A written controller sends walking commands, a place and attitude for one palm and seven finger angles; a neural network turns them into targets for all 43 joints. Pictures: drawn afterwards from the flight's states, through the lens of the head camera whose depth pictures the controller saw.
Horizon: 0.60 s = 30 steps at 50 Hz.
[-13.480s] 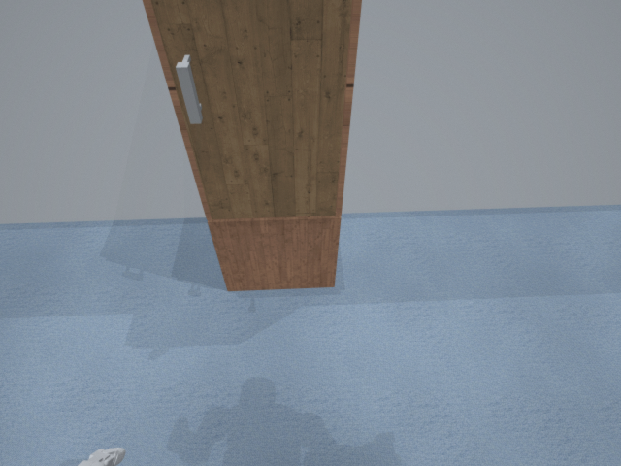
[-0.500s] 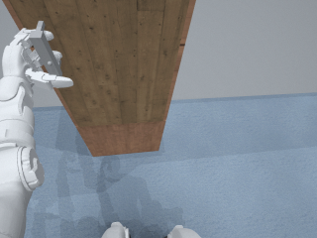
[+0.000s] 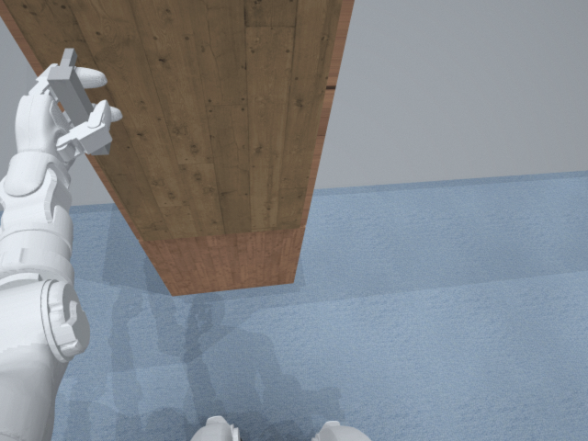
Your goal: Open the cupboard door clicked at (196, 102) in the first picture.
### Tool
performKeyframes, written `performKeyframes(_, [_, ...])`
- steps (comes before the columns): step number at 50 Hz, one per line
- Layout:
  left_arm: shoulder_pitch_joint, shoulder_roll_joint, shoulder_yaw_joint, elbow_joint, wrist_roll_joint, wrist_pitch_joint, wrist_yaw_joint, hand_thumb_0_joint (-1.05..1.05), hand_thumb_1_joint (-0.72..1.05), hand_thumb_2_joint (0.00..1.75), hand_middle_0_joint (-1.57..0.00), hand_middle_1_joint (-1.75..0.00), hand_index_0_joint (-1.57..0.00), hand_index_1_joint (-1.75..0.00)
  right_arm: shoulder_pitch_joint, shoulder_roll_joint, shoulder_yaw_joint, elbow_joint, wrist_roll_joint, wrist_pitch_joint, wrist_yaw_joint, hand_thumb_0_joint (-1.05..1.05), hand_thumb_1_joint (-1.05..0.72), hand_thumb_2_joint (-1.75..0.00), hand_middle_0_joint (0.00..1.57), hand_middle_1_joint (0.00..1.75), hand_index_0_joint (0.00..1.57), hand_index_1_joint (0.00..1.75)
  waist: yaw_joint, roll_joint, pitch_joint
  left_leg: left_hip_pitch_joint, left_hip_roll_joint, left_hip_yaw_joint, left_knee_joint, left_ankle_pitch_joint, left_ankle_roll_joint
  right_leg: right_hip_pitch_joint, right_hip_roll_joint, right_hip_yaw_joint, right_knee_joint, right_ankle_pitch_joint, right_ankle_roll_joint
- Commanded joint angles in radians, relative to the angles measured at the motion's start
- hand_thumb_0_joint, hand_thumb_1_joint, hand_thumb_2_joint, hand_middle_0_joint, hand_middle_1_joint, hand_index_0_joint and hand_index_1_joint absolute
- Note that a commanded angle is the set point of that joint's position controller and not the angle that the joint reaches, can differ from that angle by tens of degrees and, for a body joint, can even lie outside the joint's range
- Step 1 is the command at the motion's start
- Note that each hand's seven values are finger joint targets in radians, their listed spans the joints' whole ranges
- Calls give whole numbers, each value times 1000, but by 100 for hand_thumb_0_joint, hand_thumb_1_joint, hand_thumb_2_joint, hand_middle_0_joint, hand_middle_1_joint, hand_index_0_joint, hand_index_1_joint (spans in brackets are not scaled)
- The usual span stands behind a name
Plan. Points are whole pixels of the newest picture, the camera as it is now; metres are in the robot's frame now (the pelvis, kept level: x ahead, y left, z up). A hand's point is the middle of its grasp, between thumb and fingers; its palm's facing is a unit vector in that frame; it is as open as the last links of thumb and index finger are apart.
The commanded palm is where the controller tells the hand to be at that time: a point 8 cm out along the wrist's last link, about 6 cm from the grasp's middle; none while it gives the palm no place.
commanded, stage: close the thumb around the handle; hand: left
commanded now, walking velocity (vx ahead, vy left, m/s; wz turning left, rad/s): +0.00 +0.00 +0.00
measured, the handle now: (85, 104) +0.54 +0.24 +0.12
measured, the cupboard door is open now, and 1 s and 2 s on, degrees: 0 39 47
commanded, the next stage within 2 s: pull the door open along its arc in 0.06 s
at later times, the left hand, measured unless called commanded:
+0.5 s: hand (105, 149) +0.46 +0.21 +0.12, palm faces +0.07 -1.00 +0.01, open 5.6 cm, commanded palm +0.40 +0.25 +0.12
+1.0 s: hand (196, 256) +0.31 +0.09 +0.12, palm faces +0.47 -0.88 +0.02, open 5.8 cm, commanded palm +0.24 +0.12 +0.12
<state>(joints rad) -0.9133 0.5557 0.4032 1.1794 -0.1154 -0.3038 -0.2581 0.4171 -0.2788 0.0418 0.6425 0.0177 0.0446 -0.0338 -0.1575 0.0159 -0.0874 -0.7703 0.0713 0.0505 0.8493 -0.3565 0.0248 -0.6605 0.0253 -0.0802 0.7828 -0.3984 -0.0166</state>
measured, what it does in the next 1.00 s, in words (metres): stands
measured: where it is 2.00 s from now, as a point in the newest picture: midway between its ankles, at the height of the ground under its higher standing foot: outside the picture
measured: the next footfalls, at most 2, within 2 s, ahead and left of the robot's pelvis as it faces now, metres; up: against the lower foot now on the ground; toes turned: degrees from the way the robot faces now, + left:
none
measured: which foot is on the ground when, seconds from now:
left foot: down 0.00-1.00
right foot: down 0.00-1.00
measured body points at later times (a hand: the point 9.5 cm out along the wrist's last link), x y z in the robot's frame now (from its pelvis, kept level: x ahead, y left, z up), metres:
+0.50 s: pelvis +0.02 -0.01 +0.01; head +0.08 +0.00 +0.46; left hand +0.45 +0.26 +0.12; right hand +0.05 -0.27 -0.10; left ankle +0.03 +0.10 -0.70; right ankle -0.02 -0.11 -0.70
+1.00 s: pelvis +0.01 -0.03 +0.02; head +0.00 -0.04 +0.47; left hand +0.28 +0.14 +0.12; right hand +0.22 -0.22 -0.06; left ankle +0.03 +0.10 -0.70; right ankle -0.02 -0.11 -0.70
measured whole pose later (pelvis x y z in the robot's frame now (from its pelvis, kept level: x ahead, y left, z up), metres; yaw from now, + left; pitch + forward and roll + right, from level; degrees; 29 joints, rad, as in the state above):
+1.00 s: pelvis +0.01 -0.03 +0.02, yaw +3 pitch +2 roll +0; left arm 0.06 -0.10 -0.13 -0.04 0.03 0.05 0.54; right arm 0.15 -0.18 0.04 0.55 -0.03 0.06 0.01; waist 0.01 0.03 -0.08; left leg -0.39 0.04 0.03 0.68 -0.32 -0.01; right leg -0.29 0.00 -0.10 0.66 -0.41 -0.04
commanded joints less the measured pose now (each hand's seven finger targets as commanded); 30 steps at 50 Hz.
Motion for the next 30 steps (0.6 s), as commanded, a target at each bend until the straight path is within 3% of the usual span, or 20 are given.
performKeyframes(1, [-459,319,64,-216,-17,-66,12,0,90,90,-40,-135,-40,-135,129,-182,-68,-69,-3,-16,-12,0,-90,-90,20,30,20,30,7,88,-390,371,-42,-76,-72,296,20,79,35,55,-96,328,9])
performKeyframes(2, [-436,352,90,-211,-12,-66,11,0,90,90,-40,-135,-40,-135,129,-183,-69,-75,0,-13,-13,0,-90,-90,20,30,20,30,18,88,-409,366,-43,-70,-72,307,19,98,34,59,-94,347,11])
performKeyframes(5, [-426,333,74,-247,-16,-70,2,0,90,90,-40,-135,-40,-135,118,-176,-71,-86,2,-10,-13,0,-90,-90,20,30,20,30,20,119,-422,387,-45,-62,-70,330,18,112,34,61,-93,381,12])
performKeyframes(6, [-411,334,86,-251,-26,-75,-1,0,90,90,-40,-135,-40,-135,122,-176,-71,-88,-1,-9,-13,0,-90,-90,20,30,20,30,23,96,-432,387,-46,-62,-66,346,22,130,36,62,-92,401,10])
performKeyframes(7, [-381,369,115,-256,-26,-79,-4,0,90,90,-40,-135,-40,-135,118,-178,-72,-90,3,-6,-14,0,-90,-90,20,30,20,30,39,105,-448,390,-44,-59,-68,361,18,146,34,64,-88,421,11])
performKeyframes(8, [-368,336,90,-263,-34,-78,-9,0,90,90,-40,-135,-40,-135,109,-174,-70,-98,4,-5,-13,0,-90,-90,20,30,20,30,35,105,-441,386,-47,-54,-72,359,19,155,35,66,-92,429,12])
performKeyframes(9, [-446,263,21,-286,-38,-80,-12,0,90,90,-40,-135,-40,-135,101,-167,-67,-92,7,-7,-12,0,-90,-90,20,30,20,30,3,126,-407,401,-44,-58,-74,337,18,110,35,61,-99,403,13])
performKeyframes(10, [-442,247,23,-279,-42,-77,-9,0,90,90,-40,-135,-40,-135,102,-167,-74,-86,5,-10,-10,0,-90,-90,20,30,20,30,4,121,-398,403,-44,-58,-70,309,19,94,38,61,-106,372,14])
performKeyframes(12, [-389,269,53,-300,-47,-85,-2,0,90,90,-40,-135,-40,-135,105,-172,-78,-87,5,-11,-9,0,-90,-90,20,30,20,30,27,128,-440,432,-43,-61,-73,343,16,114,38,59,-98,394,8])
performKeyframes(19, [-138,185,35,-433,-90,-61,-12,0,90,90,-40,-135,-40,-135,57,-159,-84,-129,16,-7,1,0,-90,-90,20,30,20,30,80,95,-437,443,-48,-40,-94,422,18,203,38,55,-98,493,5])
performKeyframes(22, [3,136,24,-556,-121,-38,-9,0,90,90,-40,-135,-40,-135,25,-151,-90,-156,26,-12,5,0,-90,-90,20,30,20,30,105,61,-443,457,-49,-32,-108,470,22,262,35,54,-102,563,5])
performKeyframes(27, [284,21,-35,-794,-154,3,13,0,90,90,-40,-135,-40,-135,-46,-131,-88,-199,36,-41,21,0,-90,-90,20,30,20,30,144,69,-390,482,-50,-22,-138,514,20,305,27,46,-112,598,5])
performKeyframes(29, [327,-39,-76,-871,-157,21,31,0,90,90,-40,-135,-40,-135,-72,-125,-89,-205,37,-53,22,0,-90,-90,20,30,20,30,133,34,-343,486,-49,-23,-150,476,19,290,28,39,-122,570,9])
performKeyframes(30, [310,-69,65,-969,-216,43,186,0,90,90,-40,-135,-40,-135,-123,-89,-86,-214,30,-71,25,0,-90,-90,20,30,20,30,234,10,-345,437,-59,-20,-161,453,6,314,26,23,-133,528,8])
